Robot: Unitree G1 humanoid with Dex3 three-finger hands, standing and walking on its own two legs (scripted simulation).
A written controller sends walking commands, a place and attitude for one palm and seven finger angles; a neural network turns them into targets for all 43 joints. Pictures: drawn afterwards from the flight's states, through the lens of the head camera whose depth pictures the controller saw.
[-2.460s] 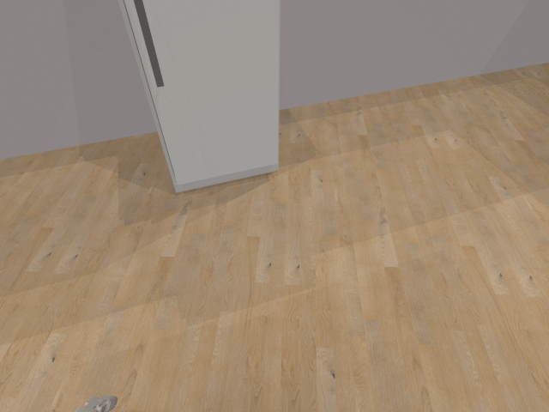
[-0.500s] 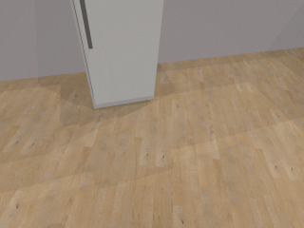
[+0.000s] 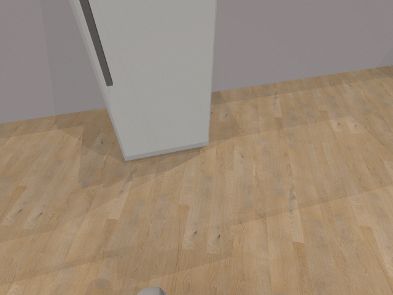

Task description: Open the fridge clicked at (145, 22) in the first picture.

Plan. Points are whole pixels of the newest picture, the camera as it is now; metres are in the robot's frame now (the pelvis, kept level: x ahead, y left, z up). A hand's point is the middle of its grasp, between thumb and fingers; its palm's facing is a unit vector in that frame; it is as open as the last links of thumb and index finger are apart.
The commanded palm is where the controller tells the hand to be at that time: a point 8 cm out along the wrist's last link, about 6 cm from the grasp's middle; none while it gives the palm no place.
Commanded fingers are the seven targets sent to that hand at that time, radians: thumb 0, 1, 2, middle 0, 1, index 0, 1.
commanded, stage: walk to a spot facing it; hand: left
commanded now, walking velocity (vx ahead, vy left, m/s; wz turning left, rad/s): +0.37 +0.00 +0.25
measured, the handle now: (92, 25) +0.98 +0.42 +0.12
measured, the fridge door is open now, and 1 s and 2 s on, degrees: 0 0 0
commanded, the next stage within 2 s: turn to face it in 0.32 s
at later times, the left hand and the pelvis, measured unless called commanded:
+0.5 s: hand out of the picture +0.16 +0.22 -0.17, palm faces +0.16 -0.98 -0.15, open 7.4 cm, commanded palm none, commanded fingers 0.00 0.90 0.90 -0.20 -0.30 -0.20 -0.30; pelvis +0.21 +0.06 +0.01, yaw +5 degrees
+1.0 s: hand (123, 222) +0.33 +0.22 -0.15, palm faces +0.27 -0.94 -0.23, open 7.2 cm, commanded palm none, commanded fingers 0.00 0.90 0.90 -0.20 -0.30 -0.20 -0.30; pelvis +0.31 +0.02 +0.01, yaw +13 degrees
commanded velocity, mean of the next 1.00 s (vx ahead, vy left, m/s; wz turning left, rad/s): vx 0.18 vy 0.01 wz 0.18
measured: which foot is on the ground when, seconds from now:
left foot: up 0.00-0.28, down 0.30-0.74, up 0.76-1.00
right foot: down 0.00-0.32, up 0.34-0.72, down 0.74-1.00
